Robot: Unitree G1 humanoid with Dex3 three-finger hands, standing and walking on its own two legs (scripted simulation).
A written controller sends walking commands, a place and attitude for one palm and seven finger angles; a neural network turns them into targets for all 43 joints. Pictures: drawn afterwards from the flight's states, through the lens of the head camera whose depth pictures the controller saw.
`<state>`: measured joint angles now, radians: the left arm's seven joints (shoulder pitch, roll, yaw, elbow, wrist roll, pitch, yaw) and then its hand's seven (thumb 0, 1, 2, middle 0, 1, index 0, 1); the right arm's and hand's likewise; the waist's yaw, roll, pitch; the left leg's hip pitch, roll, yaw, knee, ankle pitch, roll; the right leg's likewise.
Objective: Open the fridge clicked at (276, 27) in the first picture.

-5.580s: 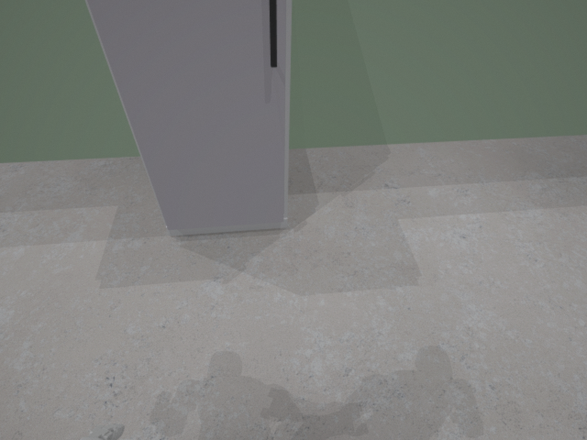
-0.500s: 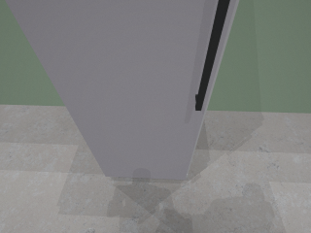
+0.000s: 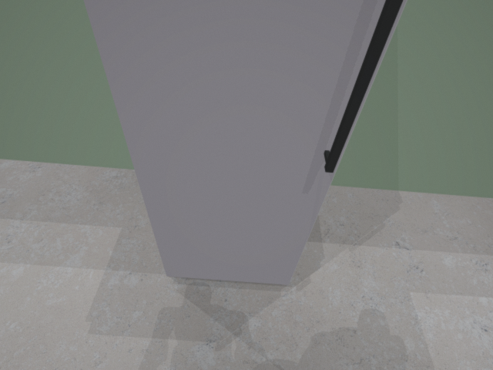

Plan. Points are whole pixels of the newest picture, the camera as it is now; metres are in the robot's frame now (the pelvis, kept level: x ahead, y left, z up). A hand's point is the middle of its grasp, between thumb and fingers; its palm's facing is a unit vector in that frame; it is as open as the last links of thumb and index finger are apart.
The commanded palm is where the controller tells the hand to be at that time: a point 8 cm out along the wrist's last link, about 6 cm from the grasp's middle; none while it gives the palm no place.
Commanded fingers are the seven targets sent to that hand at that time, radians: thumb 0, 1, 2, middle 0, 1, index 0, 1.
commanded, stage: come to a stop and stand still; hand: right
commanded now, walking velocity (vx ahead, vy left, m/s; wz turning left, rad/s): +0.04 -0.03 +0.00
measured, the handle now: (364, 65) +0.54 -0.16 +0.25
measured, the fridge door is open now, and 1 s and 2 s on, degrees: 0 0 0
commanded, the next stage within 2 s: look again from close up in 0.64 s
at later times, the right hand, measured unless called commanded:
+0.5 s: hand out of the picture +0.00 -0.22 -0.19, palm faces +0.04 +0.98 -0.17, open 7.3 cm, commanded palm none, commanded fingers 0.00 -0.90 -0.90 0.20 0.30 0.20 0.30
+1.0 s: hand out of the picture -0.02 -0.21 -0.18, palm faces +0.02 +0.97 -0.24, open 7.4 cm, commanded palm none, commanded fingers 0.00 -0.90 -0.90 0.20 0.30 0.20 0.30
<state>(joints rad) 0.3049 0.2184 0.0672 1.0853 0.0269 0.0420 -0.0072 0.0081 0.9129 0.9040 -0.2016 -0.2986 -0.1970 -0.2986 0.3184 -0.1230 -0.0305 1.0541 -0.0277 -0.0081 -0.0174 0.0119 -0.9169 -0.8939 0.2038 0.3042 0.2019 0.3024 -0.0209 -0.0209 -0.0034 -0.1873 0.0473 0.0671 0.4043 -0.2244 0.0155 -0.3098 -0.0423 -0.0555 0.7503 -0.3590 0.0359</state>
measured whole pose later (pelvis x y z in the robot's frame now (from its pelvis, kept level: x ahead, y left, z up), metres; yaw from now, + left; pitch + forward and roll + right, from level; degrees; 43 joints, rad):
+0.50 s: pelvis +0.00 -0.05 -0.01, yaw +1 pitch -2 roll +0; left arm 0.28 0.13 0.00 1.15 0.01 -0.02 0.04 0.01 0.93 0.90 -0.21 -0.30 -0.20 -0.30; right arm 0.25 -0.15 -0.01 1.16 -0.01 0.01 -0.03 0.01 -0.92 -0.89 0.20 0.30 0.20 0.30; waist -0.01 0.02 0.03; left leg -0.15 0.09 0.04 0.42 -0.22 -0.07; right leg -0.08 0.00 -0.10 0.41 -0.29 -0.03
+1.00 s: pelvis -0.02 -0.03 -0.01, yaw +0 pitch -2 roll -1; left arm 0.32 0.17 0.00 1.07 0.02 -0.02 0.02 0.02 0.92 0.90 -0.20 -0.30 -0.20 -0.30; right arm 0.30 -0.13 0.01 1.12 -0.01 -0.01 -0.03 0.00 -0.91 -0.89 0.20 0.30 0.20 0.30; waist 0.00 -0.06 0.01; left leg -0.23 0.08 0.05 0.54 -0.27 -0.03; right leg -0.14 -0.01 -0.09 0.49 -0.30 -0.01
